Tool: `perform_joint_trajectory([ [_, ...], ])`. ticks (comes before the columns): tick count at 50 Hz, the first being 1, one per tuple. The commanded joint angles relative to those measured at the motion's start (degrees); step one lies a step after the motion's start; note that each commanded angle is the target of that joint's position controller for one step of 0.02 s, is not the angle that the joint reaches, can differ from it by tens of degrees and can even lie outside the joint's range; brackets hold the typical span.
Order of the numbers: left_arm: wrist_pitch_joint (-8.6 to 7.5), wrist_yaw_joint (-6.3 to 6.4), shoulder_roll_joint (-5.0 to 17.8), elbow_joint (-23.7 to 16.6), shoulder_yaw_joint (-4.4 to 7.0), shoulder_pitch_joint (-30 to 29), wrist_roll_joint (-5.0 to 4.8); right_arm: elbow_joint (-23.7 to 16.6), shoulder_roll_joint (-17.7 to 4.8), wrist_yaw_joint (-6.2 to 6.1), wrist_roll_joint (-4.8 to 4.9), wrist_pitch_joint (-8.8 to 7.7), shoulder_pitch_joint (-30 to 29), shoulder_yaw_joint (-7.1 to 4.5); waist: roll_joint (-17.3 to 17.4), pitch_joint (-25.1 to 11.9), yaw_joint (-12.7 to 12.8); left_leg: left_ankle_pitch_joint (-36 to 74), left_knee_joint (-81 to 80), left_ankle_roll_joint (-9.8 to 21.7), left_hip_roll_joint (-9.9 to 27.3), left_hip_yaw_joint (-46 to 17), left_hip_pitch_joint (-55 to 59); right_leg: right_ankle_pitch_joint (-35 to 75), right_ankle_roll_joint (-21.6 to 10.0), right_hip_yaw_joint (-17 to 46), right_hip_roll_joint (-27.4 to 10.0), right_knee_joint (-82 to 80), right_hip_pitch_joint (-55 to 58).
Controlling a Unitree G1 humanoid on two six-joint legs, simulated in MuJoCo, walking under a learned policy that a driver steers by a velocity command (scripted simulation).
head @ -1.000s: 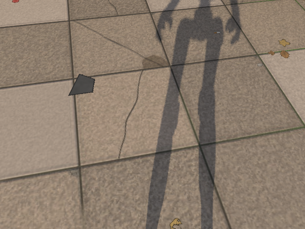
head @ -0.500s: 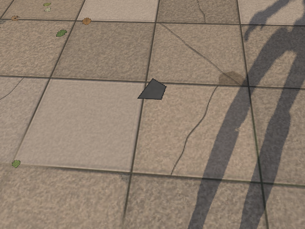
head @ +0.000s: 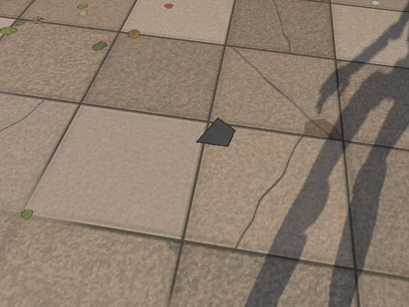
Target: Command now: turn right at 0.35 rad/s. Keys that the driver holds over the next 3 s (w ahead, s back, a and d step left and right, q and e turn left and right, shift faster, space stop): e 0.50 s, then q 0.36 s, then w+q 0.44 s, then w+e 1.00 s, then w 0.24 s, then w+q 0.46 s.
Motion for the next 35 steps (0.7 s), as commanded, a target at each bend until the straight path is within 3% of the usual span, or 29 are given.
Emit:
perform_joint_trajectory([
  [1, -0.32, -0.12, 2.71, -5.72, 0.29, -3.82, 0.13, -2.12, -10.74, -0.86, 0.05, -0.01, -0.16, -3.56, 8.61, -3.88, -3.08, 24.64, -6.84, 11.49, 16.68, -9.6, 8.95, 0.76, 0.39, -0.8, -2.16, -3.97, -5.05],
  [4, -0.16, -1.09, 2.92, -7.24, 0.07, -4.12, 0.22, -1.43, -12.5, -0.5, 0.21, 0.4, -0.58, -4.39, 9.18, -5.04, -3.23, 27.37, -6.32, 12.07, 17.98, -8.34, 8.35, 1.09, -0.83, -3.35, -2.08, -9.64, -0.61],
  [7, 0.21, -2.07, 3.7, -8.05, 0.36, -3.0, 0.22, -0.82, -13.84, -0.12, 1.05, 0.45, -1.29, -5.0, 9.73, -5.4, -2.31, 27.64, -4.89, 11.17, 19.14, -7.44, 8.04, 2.81, -3.02, -5.1, -1.61, -15.23, 2.69],
  [9, 0.45, -2.67, 3.76, -7.66, 0.71, -0.46, 0.33, -0.43, -14.16, -0.07, 2.03, 0.43, -2.81, -5.22, 9.6, -5.69, -0.08, 24.48, -1.26, 8.12, 18.12, -4.79, 5.82, 9.87, -5.56, -6.92, -0.38, -24.46, 8.32],
  [10, 0.43, -2.57, 4.73, -7.29, 1.21, 1.11, 0.59, 0.69, -13.26, 0.03, 2.39, 0.39, -1.09, -5.14, 7.86, -5.91, 0.53, 18.37, 2.54, 4.78, 16.13, -2.34, 3.13, 16.53, -7.48, -6.29, 0.76, -30.61, 13.09],
  [11, 0.3, -1.85, 8.92, -7.38, 2.55, 2.59, 0.64, 1.47, -10.98, 0.34, 1.38, 0.17, 1.49, -4.7, -1.78, -6.29, -0.15, 6.61, 13.14, -0.57, 11.39, 2.79, -5.01, 32.69, -10.75, 2.71, -3.94, -35.24, 20.91],
  [12, -0.29, -1.11, 15.94, -8.88, 3.93, 3.05, 1.18, -2.13, -8.08, 0.38, -1.24, -0.02, -2.3, -3.5, -17.15, -5.12, -0.07, -21.95, 29.0, -6.93, 1.03, 4.6, -22.59, 51.27, -21.86, 25.06, -19.12, -36.62, 26.29],
  [13, -1.89, -1.77, 13.62, -9.32, 3.15, 4.46, 3.05, -3.01, -9.77, -0.03, -0.35, -0.13, -6.91, -4.08, -8.93, -8.82, 3.7, -27.24, 39.91, -6.79, -0.65, -6.04, -24.33, 47.7, -28.08, 27.81, -21.59, -38.16, 23.95],
  [14, -3.19, -1.97, 12.15, -9.46, 2.59, 1.45, 2.9, -2.7, -11.05, -0.06, 1.11, 0.07, -6.19, -4.58, -5.59, -7.08, 1.67, -22.8, 42.75, -5.86, 0.6, -8.36, -25.66, 42.82, -26.14, 22.64, -18.93, -38.79, 22.62],
  [15, -3.84, -1.72, 10.89, -9.79, 2.42, -2.05, 1.73, -1.56, -11.48, -0.34, 1.46, 0.18, -4.47, -4.93, -3.62, -5.22, -0.21, -17.18, 41.7, -5.34, 1.56, -9.07, -26.21, 37.25, -22.66, 18.64, -15.36, -38.75, 21.46],
  [16, -3.85, -1.38, 8.92, -10.23, 1.8, -4.6, 0.71, -0.77, -12.41, -0.77, 0.93, 0.24, -3.66, -5.31, -2.83, -4.27, -1.06, -13.21, 39.9, -5.4, 2.04, -9.62, -26.81, 35.15, -20.33, 17.13, -13.65, -38.75, 21.08],
  [17, -3.7, -0.95, 7.95, -10.57, 1.27, -5.59, 0.42, -0.29, -12.57, -0.93, 0.53, 0.17, -2.76, -5.51, -3.58, -4.5, -1.78, -9.97, 39.81, -5.84, 1.68, -9.61, -24.69, 36.35, -19.52, 15.61, -12.06, -38.91, 19.54],
  [20, -3.32, -0.42, 7.83, -11.09, 1.03, -4.54, 0.94, 0.18, -11.36, -0.71, 1.03, -0.28, -0.83, -5.41, -4.14, -6.26, -1.92, -5.45, 37.5, -7.08, 0.08, -9.49, -22.59, 37.28, -19.64, 14.58, -10.21, -38.92, 20.27],
  [25, -2.56, 0.09, 9.61, -11.23, 1.57, -3.75, 0.8, -0.63, -10.42, -0.69, 1.11, -0.79, -2.69, -4.99, -5.65, -4.78, -0.49, -4.12, 24.61, -8.7, -0.77, -10.61, -21.17, 28.46, -19.46, 18.0, -8.93, -38.61, 19.82],
  [28, -2.39, -0.13, 7.7, -11.19, 0.61, -5.58, 1.69, 0.61, -10.19, -0.05, 1.32, -1.04, -0.53, -4.54, -6.61, -5.75, -0.13, -3.41, 19.56, -8.67, 0.71, -9.25, -14.99, 26.93, -19.27, 16.24, -8.86, -38.0, 16.85],
  [32, -2.53, -1.01, 3.54, -8.96, -1.66, -6.88, 2.67, 1.3, -8.73, 1.02, 1.3, -1.72, 0.62, -3.5, -6.04, -5.67, -0.27, -2.06, 9.43, -7.1, 1.9, -7.49, -4.15, 28.07, -18.42, 14.75, -8.53, -36.62, 12.78],
  [34, -2.91, -1.35, 3.13, -7.18, -2.18, -6.24, 2.4, 1.76, -8.75, 1.48, 0.87, -2.24, 1.79, -3.09, -3.58, -4.09, -2.1, 10.04, -4.07, -5.25, 1.35, -7.22, 2.55, 24.87, -15.2, 13.07, -6.47, -35.6, 10.95],
  [35, -3.49, -1.32, 3.37, -6.61, -2.2, -4.52, 3.1, 1.28, -11.48, 1.28, 0.33, -2.41, 1.53, -3.38, -0.73, -4.57, -0.96, 20.21, -3.68, -4.0, 4.25, -11.45, 5.31, 20.89, -12.41, 11.67, -4.1, -33.79, 10.36],
])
